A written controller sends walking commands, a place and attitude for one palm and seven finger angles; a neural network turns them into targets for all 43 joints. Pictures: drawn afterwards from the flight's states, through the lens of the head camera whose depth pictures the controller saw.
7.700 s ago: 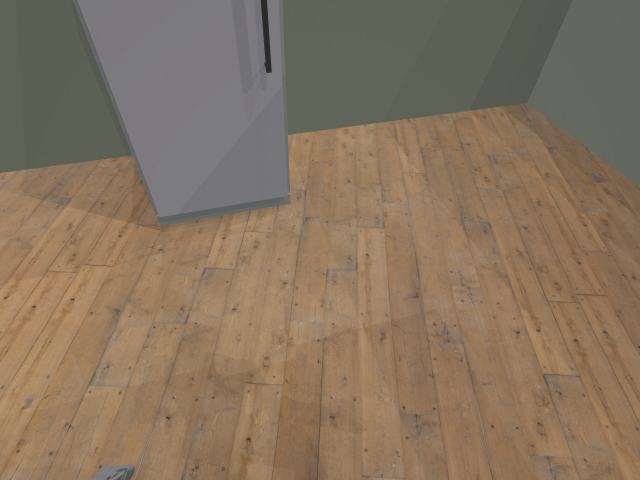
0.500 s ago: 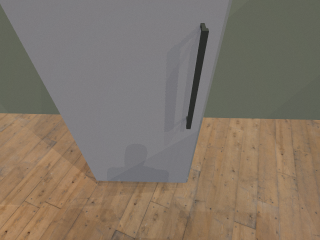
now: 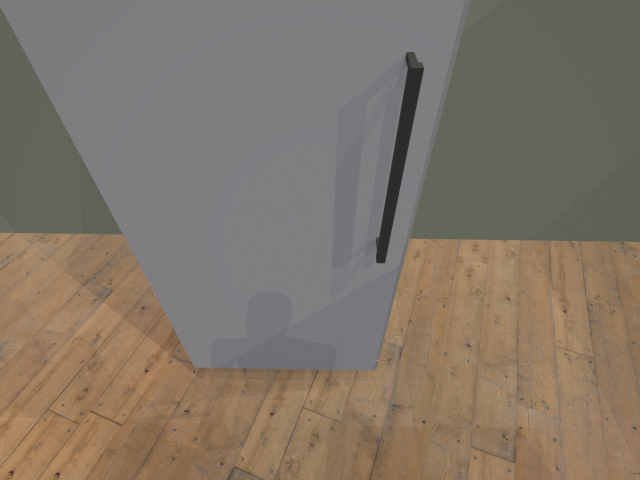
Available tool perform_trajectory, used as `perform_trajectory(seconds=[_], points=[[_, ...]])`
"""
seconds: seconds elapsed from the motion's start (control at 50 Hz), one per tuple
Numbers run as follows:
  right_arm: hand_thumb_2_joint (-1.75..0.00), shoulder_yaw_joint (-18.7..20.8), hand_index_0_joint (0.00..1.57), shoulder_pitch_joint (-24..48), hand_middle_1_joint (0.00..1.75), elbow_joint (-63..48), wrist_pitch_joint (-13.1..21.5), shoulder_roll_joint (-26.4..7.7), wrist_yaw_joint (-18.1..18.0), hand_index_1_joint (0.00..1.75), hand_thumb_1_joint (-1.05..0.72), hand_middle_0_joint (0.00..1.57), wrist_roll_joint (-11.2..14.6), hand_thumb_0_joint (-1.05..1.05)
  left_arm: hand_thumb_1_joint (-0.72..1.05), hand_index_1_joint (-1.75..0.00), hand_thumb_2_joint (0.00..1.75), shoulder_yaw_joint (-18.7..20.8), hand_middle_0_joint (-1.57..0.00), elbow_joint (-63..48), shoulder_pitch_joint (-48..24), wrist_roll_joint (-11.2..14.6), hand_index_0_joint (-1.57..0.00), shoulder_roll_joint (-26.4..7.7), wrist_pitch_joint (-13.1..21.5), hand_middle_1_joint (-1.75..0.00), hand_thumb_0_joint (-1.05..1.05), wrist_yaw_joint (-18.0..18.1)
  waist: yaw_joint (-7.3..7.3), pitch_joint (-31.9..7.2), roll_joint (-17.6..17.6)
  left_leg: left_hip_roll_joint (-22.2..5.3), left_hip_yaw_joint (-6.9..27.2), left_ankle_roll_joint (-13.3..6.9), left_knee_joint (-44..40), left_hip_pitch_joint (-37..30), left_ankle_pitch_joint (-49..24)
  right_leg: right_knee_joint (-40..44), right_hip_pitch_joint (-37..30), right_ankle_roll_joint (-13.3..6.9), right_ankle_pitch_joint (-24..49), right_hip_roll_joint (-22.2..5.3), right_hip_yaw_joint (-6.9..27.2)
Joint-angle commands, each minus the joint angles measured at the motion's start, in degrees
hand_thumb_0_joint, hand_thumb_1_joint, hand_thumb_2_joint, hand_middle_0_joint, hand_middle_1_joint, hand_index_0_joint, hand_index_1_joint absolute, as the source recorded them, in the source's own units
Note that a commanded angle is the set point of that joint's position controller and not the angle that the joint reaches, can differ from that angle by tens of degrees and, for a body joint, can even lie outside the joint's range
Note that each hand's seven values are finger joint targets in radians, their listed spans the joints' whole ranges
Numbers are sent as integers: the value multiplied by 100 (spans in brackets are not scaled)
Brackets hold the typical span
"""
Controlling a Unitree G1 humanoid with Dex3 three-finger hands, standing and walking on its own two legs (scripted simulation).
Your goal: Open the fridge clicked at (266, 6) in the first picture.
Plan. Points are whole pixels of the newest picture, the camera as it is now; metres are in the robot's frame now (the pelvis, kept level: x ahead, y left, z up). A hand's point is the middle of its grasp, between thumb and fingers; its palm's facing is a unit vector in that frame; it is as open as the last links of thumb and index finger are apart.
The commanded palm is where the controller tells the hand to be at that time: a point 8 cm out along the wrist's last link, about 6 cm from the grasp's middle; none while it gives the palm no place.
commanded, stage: look again from close up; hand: right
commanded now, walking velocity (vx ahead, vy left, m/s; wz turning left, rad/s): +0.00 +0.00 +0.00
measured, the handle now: (393, 177) +0.54 -0.08 +0.09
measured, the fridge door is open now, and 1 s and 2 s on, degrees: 0 0 0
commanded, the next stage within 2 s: none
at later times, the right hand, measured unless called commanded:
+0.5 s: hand out of the picture +0.00 -0.18 -0.18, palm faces +0.02 +0.98 -0.21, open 7.4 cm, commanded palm none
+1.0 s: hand out of the picture -0.01 -0.17 -0.18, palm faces +0.04 +0.98 -0.20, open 7.4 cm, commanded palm none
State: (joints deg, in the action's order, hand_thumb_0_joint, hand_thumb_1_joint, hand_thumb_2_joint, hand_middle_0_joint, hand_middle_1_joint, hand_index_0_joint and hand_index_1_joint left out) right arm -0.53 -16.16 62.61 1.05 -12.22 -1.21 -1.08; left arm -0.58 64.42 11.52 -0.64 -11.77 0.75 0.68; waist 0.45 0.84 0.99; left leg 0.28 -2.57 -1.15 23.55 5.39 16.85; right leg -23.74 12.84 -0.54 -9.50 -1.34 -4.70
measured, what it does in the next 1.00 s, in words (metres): stands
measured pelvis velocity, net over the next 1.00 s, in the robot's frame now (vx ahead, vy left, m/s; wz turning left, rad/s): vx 0.00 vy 0.01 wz -0.01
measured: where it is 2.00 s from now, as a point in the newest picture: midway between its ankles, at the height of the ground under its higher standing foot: outside the picture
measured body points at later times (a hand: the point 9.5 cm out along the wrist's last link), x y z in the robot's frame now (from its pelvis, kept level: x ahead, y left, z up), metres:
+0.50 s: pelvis +0.00 +0.00 +0.00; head +0.00 +0.00 +0.45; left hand +0.03 +0.24 -0.15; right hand +0.00 -0.23 -0.16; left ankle -0.04 +0.10 -0.74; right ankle +0.04 -0.11 -0.74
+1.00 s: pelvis +0.00 +0.01 +0.00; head +0.00 +0.00 +0.45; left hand +0.03 +0.24 -0.15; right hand -0.01 -0.22 -0.16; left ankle -0.04 +0.10 -0.74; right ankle +0.04 -0.11 -0.74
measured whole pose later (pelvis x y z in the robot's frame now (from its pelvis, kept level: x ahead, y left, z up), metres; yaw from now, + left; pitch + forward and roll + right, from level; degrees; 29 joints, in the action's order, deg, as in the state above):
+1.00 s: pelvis +0.00 +0.01 +0.00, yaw -1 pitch -2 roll +0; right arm -0.3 -18.0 63.6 1.1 -10.5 -1.4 -1.0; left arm -0.6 65.5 13.1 -0.6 -10.0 0.7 1.2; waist 0.7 1.0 1.1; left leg 0.9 -3.5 -1.9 22.9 4.4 16.9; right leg -23.6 12.4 0.2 -9.4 -1.8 -3.7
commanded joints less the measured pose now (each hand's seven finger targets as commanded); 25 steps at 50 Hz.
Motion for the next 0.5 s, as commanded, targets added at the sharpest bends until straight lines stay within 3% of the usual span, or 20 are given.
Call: perform_trajectory(seconds=[0.0,0.34,0.48], points=[[-90,148,20,-313,30,-178,88,-718,-59,30,-90,20,21,0,90,-30,90,146,-20,-220,5,4,-20,-755,104,-30,0,59,8,191,-21,-718,588,-82,-609,640,-856,301,-384,-117,629,-573,649],[-90,158,20,-383,30,-125,79,-630,-58,30,-90,20,29,0,90,-30,90,134,-20,-164,100,-4,-20,-698,115,-30,0,77,16,75,-116,-701,539,-84,-605,538,-826,329,-443,-109,712,-579,672],[-90,150,20,-462,30,-92,73,-568,-65,30,-90,20,20,0,90,-30,90,127,-20,-135,133,5,-20,-617,106,-30,0,85,38,201,-74,-695,525,-75,-649,559,-836,326,-410,-115,715,-583,661]])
